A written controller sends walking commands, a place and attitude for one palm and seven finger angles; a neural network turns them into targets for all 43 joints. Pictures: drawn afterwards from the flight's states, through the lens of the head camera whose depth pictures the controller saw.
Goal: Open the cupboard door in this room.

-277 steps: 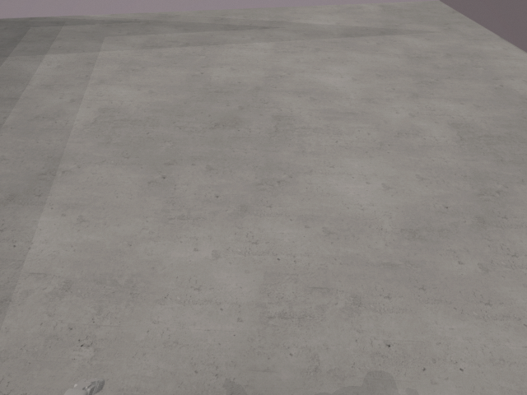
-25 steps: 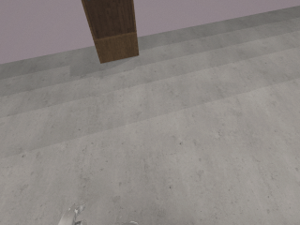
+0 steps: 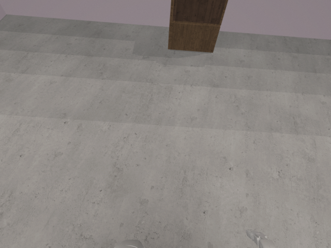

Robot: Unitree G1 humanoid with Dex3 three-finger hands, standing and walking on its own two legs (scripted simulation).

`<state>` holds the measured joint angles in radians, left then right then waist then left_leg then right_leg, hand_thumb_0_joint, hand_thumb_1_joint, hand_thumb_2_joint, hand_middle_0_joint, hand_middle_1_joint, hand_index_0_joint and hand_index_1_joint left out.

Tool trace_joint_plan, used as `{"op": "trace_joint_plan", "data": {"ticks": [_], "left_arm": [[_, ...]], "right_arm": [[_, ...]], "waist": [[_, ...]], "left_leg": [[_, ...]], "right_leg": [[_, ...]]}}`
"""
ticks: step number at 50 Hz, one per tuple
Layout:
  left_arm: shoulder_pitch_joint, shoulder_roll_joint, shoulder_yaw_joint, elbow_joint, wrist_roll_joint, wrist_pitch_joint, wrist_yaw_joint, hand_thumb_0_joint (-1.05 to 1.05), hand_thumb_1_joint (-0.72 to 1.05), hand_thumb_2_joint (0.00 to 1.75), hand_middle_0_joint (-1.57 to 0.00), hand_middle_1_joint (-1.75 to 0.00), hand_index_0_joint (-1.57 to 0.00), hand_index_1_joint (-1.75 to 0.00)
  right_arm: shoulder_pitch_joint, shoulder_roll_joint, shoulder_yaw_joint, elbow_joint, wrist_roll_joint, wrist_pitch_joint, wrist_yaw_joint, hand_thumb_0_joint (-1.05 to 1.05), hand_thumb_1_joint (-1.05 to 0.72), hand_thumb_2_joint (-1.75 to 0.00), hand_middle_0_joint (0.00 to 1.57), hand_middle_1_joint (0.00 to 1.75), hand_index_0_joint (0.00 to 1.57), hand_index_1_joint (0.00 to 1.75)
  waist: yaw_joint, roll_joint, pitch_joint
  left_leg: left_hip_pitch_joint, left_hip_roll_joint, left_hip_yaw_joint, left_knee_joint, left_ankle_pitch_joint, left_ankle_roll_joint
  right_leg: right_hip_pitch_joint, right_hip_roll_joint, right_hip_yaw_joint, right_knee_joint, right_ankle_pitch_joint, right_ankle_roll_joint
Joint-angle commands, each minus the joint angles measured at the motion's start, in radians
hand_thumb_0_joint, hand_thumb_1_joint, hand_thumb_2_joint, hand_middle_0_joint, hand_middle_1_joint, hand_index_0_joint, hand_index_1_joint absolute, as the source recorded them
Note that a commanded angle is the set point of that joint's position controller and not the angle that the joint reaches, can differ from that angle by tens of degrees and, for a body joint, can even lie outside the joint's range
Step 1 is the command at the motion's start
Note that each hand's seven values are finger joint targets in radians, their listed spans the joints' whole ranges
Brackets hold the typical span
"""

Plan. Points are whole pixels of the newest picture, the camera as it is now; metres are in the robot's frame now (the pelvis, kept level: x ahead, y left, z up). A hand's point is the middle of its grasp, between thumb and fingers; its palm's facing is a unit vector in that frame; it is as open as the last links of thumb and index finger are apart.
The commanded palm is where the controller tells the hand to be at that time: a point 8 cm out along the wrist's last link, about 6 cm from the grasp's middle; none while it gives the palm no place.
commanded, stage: turn or walk to find it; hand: left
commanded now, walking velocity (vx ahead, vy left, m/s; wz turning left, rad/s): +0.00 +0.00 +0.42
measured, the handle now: out of the picture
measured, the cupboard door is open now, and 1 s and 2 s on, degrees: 0 0 0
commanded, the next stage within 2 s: stand and wait in 0.88 s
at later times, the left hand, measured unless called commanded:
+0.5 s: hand (98, 239) +0.13 +0.18 -0.13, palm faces +0.16 -0.95 -0.28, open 7.4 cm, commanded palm none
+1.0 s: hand out of the picture -0.10 +0.20 -0.18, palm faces +0.45 -0.85 -0.26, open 7.4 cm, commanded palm none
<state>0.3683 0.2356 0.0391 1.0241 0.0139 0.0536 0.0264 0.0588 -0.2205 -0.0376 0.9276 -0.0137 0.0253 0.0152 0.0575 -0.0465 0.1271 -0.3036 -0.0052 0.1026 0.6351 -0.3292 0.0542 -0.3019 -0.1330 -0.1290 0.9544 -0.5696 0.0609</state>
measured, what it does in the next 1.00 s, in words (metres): steps on the spot, turning left: right foot, then left foot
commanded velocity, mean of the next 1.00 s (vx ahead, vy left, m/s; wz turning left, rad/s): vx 0.00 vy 0.00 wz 0.36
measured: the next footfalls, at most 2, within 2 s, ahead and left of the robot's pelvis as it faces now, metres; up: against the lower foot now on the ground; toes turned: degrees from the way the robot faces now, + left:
right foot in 0.46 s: +0.09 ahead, -0.12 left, +0.00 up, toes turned +7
left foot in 0.92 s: -0.02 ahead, +0.12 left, +0.00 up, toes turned +29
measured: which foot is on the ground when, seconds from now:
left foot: down 0.00-0.46, up 0.48-0.90, down 0.92-1.00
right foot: up 0.00-0.44, down 0.46-0.92, up 0.94-1.00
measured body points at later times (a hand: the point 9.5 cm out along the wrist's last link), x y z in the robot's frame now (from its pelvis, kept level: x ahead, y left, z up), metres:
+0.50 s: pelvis +0.02 -0.03 +0.01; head +0.05 -0.05 +0.45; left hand +0.13 +0.23 -0.10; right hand +0.08 -0.27 -0.16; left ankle +0.00 +0.08 -0.71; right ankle +0.05 -0.13 -0.73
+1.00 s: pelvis -0.01 +0.00 +0.00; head +0.00 +0.04 +0.45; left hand -0.12 +0.25 -0.16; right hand +0.19 -0.19 -0.12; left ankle -0.05 +0.10 -0.72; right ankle +0.03 -0.13 -0.69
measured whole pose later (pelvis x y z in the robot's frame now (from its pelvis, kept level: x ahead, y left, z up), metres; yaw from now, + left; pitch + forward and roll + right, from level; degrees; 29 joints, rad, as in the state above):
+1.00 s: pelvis -0.01 +0.00 +0.00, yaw +24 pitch -1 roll +0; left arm 0.28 0.27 0.06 1.01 0.02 0.07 0.03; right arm 0.13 -0.22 -0.05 0.95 -0.02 0.03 0.00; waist 0.04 -0.06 0.07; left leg -0.27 0.02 0.09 0.62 -0.33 0.03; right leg -0.38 -0.13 -0.12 0.92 -0.51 0.05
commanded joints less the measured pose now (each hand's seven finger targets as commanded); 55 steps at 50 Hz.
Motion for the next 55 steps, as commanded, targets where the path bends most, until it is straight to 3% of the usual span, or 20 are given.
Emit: {"op": "trace_joint_plan", "data": {"ticks": [1, 5, 15, 18, 20, 21, 22, 23, 24, 26, 29, 40, 43, 44, 45, 46, 47, 49, 51, 55], "left_arm": [[-0.096, 0.086, 0.032, -0.118, 0.003, -0.033, -0.003, 0.0, 0.9, 0.9, -0.2, -0.3, -0.2, -0.3], [-0.061, 0.082, 0.035, -0.103, 0.004, -0.023, -0.009, 0.0, 0.9, 0.9, -0.2, -0.3, -0.2, -0.3], [-0.236, 0.064, 0.03, -0.194, 0.0, -0.026, -0.004, 0.0, 0.9, 0.9, -0.2, -0.3, -0.2, -0.3], [-0.236, 0.061, 0.027, -0.205, -0.005, -0.035, -0.002, 0.0, 0.9, 0.9, -0.2, -0.3, -0.2, -0.3], [-0.178, 0.069, 0.029, -0.197, -0.008, -0.045, 0.0, 0.0, 0.9, 0.9, -0.2, -0.3, -0.2, -0.3], [-0.145, 0.087, 0.032, -0.188, -0.006, -0.054, 0.003, 0.0, 0.9, 0.9, -0.2, -0.3, -0.2, -0.3], [-0.114, 0.151, 0.042, -0.179, 0.004, -0.066, 0.01, 0.0, 0.9, 0.9, -0.2, -0.3, -0.2, -0.3], [-0.081, 0.222, 0.056, -0.178, 0.014, -0.073, 0.016, 0.0, 0.9, 0.9, -0.2, -0.3, -0.2, -0.3], [-0.083, 0.21, 0.057, -0.181, 0.001, -0.072, 0.015, 0.0, 0.9, 0.9, -0.2, -0.3, -0.2, -0.3], [-0.189, 0.153, 0.04, -0.201, 0.0, -0.066, 0.014, 0.0, 0.9, 0.9, -0.2, -0.3, -0.2, -0.3], [-0.236, 0.111, 0.03, -0.208, 0.003, -0.07, 0.012, 0.0, 0.9, 0.9, -0.2, -0.3, -0.2, -0.3], [-0.097, 0.184, 0.055, -0.126, 0.018, -0.056, 0.006, 0.0, 0.9, 0.9, -0.2, -0.3, -0.2, -0.3], [-0.108, 0.186, 0.06, -0.108, 0.013, -0.049, 0.004, 0.0, 0.9, 0.9, -0.2, -0.3, -0.2, -0.3], [-0.108, 0.176, 0.058, -0.112, 0.004, -0.041, 0.002, 0.0, 0.9, 0.9, -0.2, -0.3, -0.2, -0.3], [-0.08, 0.123, 0.051, -0.129, -0.003, -0.032, -0.002, 0.0, 0.9, 0.9, -0.2, -0.3, -0.2, -0.3], [-0.099, 0.063, 0.028, -0.159, 0.0, -0.028, -0.004, 0.0, 0.9, 0.9, -0.2, -0.3, -0.2, -0.3], [-0.155, 0.082, 0.025, -0.157, 0.005, -0.016, 0.003, 0.0, 0.9, 0.9, -0.2, -0.3, -0.2, -0.3], [-0.169, 0.084, 0.03, -0.118, 0.003, -0.013, -0.005, 0.0, 0.9, 0.9, -0.2, -0.3, -0.2, -0.3], [-0.098, 0.069, 0.022, -0.069, 0.006, -0.017, -0.013, 0.0, 0.9, 0.9, -0.2, -0.3, -0.2, -0.3], [-0.071, 0.045, 0.006, -0.037, 0.004, -0.018, -0.009, 0.0, 0.9, 0.9, -0.2, -0.3, -0.2, -0.3]], "right_arm": [[0.113, -0.194, -0.044, -0.027, 0.001, -0.018, -0.033, 0.0, -0.9, -0.9, 0.2, 0.3, 0.2, 0.3], [0.095, -0.176, -0.041, -0.034, 0.004, -0.03, -0.029, 0.0, -0.9, -0.9, 0.2, 0.3, 0.2, 0.3], [0.182, -0.172, -0.062, -0.029, -0.011, -0.022, -0.029, 0.0, -0.9, -0.9, 0.2, 0.3, 0.2, 0.3], [0.183, -0.17, -0.065, -0.031, -0.014, -0.016, -0.029, 0.0, -0.9, -0.9, 0.2, 0.3, 0.2, 0.3], [0.168, -0.171, -0.066, -0.034, -0.01, -0.015, -0.028, 0.0, -0.9, -0.9, 0.2, 0.3, 0.2, 0.3], [0.175, -0.157, -0.065, -0.036, -0.003, -0.017, -0.025, 0.0, -0.9, -0.9, 0.2, 0.3, 0.2, 0.3], [0.199, -0.11, -0.059, -0.038, 0.006, -0.02, -0.018, 0.0, -0.9, -0.9, 0.2, 0.3, 0.2, 0.3], [0.198, -0.065, -0.051, -0.069, 0.006, -0.019, -0.014, 0.0, -0.9, -0.9, 0.2, 0.3, 0.2, 0.3], [0.197, -0.112, -0.063, -0.054, -0.005, 0.004, -0.022, 0.0, -0.9, -0.9, 0.2, 0.3, 0.2, 0.3], [0.191, -0.102, -0.068, -0.02, -0.007, 0.023, -0.012, 0.0, -0.9, -0.9, 0.2, 0.3, 0.2, 0.3], [0.232, -0.084, -0.061, 0.006, -0.009, 0.032, 0.001, 0.0, -0.9, -0.9, 0.2, 0.3, 0.2, 0.3], [0.094, -0.065, -0.035, -0.02, 0.004, 0.021, 0.003, 0.0, -0.9, -0.9, 0.2, 0.3, 0.2, 0.3], [0.142, -0.075, -0.033, -0.014, 0.005, 0.005, -0.002, 0.0, -0.9, -0.9, 0.2, 0.3, 0.2, 0.3], [0.183, -0.102, -0.038, -0.005, 0.002, -0.002, -0.001, 0.0, -0.9, -0.9, 0.2, 0.3, 0.2, 0.3], [0.205, -0.187, -0.055, -0.007, -0.005, -0.014, -0.004, 0.0, -0.9, -0.9, 0.2, 0.3, 0.2, 0.3], [0.238, -0.266, -0.069, -0.006, -0.007, -0.012, -0.009, 0.0, -0.9, -0.9, 0.2, 0.3, 0.2, 0.3], [0.247, -0.25, -0.066, 0.009, -0.008, -0.011, -0.02, 0.0, -0.9, -0.9, 0.2, 0.3, 0.2, 0.3], [0.143, -0.192, -0.044, -0.006, -0.01, -0.013, -0.035, 0.0, -0.9, -0.9, 0.2, 0.3, 0.2, 0.3], [0.087, -0.152, -0.025, -0.013, -0.005, -0.025, -0.04, 0.0, -0.9, -0.9, 0.2, 0.3, 0.2, 0.3], [0.119, -0.133, -0.021, 0.017, 0.001, -0.032, -0.044, 0.0, -0.9, -0.9, 0.2, 0.3, 0.2, 0.3]], "waist": [[-0.085, 0.165, -0.165], [-0.054, 0.158, -0.161], [-0.089, 0.183, -0.141], [-0.085, 0.191, -0.149], [-0.051, 0.17, -0.178], [-0.034, 0.127, -0.201], [-0.031, -0.022, -0.242], [-0.018, -0.22, -0.228], [-0.015, -0.215, -0.235], [-0.061, -0.09, -0.13], [-0.087, -0.107, -0.094], [-0.018, -0.159, -0.137], [-0.053, -0.139, -0.166], [-0.079, -0.065, -0.18], [-0.087, 0.177, -0.202], [-0.105, 0.379, -0.189], [-0.129, 0.307, -0.182], [-0.089, 0.258, -0.099], [-0.052, 0.198, -0.11], [-0.056, 0.169, -0.135]], "left_leg": [[0.244, 0.296, -0.296, -0.253, 0.699, 0.137], [0.186, 0.232, -0.239, -0.287, 0.666, 0.111], [0.196, 0.228, -0.37, -0.265, 0.642, 0.136], [0.152, 0.215, -0.414, -0.229, 0.688, 0.125], [0.116, 0.185, -0.409, -0.178, 0.642, 0.09], [0.058, 0.147, -0.391, -0.124, 0.533, 0.048], [-0.098, 0.07, -0.305, -0.004, 0.288, -0.016], [-0.261, -0.066, -0.149, 0.201, -0.205, -0.081], [-0.212, -0.03, -0.196, 0.377, -0.281, -0.082], [-0.234, 0.0, -0.188, 0.567, -0.161, -0.091], [-0.226, 0.03, -0.149, 0.59, -0.043, -0.114], [-0.107, 0.039, -0.036, 0.181, -0.133, -0.115], [0.04, 0.031, -0.007, -0.067, 0.001, -0.099], [0.163, 0.046, -0.018, -0.202, 0.136, -0.087], [0.293, 0.227, -0.256, -0.284, 0.285, -0.018], [0.287, 0.415, -0.447, -0.328, 0.53, 0.093], [0.181, 0.409, -0.42, -0.347, 0.403, 0.125], [0.086, 0.331, -0.355, -0.367, 0.278, 0.112], [0.121, 0.264, -0.258, -0.35, 0.378, 0.095], [0.195, 0.254, -0.214, -0.34, 0.496, 0.107]], "right_leg": [[-0.236, -0.006, 0.107, 0.211, 0.075, 0.021], [-0.187, 0.012, 0.095, 0.168, 0.18, 0.033], [-0.166, 0.06, 0.105, -0.067, 0.143, 0.032], [-0.06, 0.094, 0.099, -0.229, 0.149, 0.012], [0.055, 0.101, 0.092, -0.414, 0.282, 0.004], [0.171, 0.073, 0.105, -0.56, 0.409, 0.0], [0.35, -0.085, 0.245, -0.606, 0.554, -0.045], [0.399, -0.328, 0.435, -0.605, 0.811, -0.166], [0.27, -0.358, 0.421, -0.622, 0.803, -0.227], [0.148, -0.253, 0.302, -0.637, 0.651, -0.217], [0.107, -0.181, 0.15, -0.646, 0.601, -0.172], [0.193, -0.228, 0.084, -0.575, 0.699, -0.199], [0.157, -0.219, 0.036, -0.469, 0.692, -0.148], [0.069, -0.193, -0.006, -0.386, 0.597, -0.098], [-0.121, -0.083, -0.053, -0.209, 0.323, -0.03], [-0.249, 0.002, -0.029, -0.031, -0.074, 0.01], [-0.198, 0.006, 0.06, 0.072, -0.061, -0.004], [-0.216, 0.003, 0.111, 0.142, 0.061, -0.007], [-0.188, 0.017, 0.103, 0.128, 0.145, -0.001], [-0.135, 0.031, 0.094, -0.002, 0.155, 0.008]]}}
